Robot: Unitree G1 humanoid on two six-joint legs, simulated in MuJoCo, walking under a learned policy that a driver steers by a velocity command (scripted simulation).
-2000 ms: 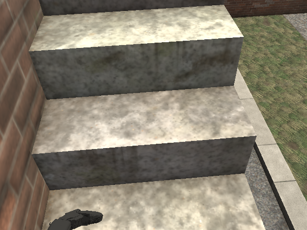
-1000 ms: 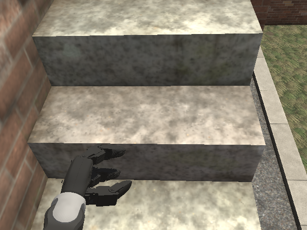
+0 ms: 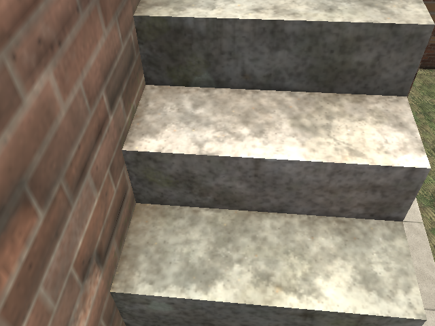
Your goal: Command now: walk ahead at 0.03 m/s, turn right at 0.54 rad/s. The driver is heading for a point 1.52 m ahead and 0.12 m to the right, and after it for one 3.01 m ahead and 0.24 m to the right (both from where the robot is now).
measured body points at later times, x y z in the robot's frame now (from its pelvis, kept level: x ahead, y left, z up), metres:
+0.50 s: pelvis +0.04 +0.01 +0.00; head +0.04 +0.03 +0.45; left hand +0.27 +0.20 -0.10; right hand +0.18 -0.24 -0.07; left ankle +0.05 +0.16 -0.73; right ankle +0.00 -0.13 -0.72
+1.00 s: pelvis +0.03 +0.00 +0.01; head +0.04 -0.01 +0.46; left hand +0.24 +0.19 -0.09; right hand +0.11 -0.26 -0.10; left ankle +0.04 +0.16 -0.73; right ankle +0.00 -0.13 -0.73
